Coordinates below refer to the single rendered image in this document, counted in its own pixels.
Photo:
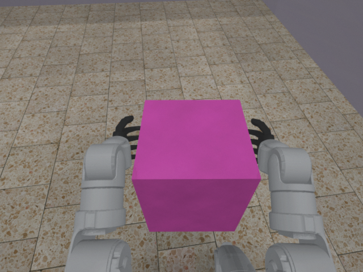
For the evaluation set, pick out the left robot forearm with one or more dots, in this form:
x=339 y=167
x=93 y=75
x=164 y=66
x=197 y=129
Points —
x=102 y=195

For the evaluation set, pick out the right robot upper arm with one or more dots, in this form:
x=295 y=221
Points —
x=297 y=257

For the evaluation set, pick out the right robot forearm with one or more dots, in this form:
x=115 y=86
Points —
x=291 y=185

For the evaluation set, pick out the left robot upper arm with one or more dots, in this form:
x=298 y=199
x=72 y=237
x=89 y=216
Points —
x=100 y=255

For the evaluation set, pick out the carton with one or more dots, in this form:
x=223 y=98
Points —
x=195 y=167

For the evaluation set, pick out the right robot thigh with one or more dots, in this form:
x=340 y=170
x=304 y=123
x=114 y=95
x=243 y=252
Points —
x=230 y=258

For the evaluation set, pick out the robot left hand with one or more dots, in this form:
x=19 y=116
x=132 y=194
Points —
x=121 y=131

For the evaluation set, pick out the robot right hand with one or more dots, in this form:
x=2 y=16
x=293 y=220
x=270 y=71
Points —
x=264 y=135

